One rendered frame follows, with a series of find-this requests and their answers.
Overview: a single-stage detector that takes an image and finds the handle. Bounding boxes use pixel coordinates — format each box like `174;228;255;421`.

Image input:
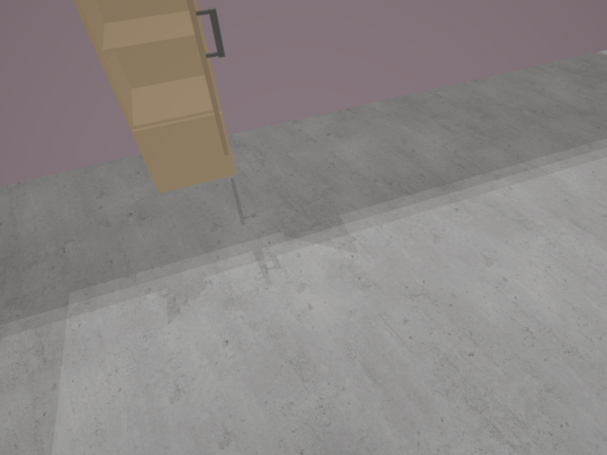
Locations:
196;7;225;58

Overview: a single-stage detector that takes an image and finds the cupboard door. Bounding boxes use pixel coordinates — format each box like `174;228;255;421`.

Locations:
187;0;229;155

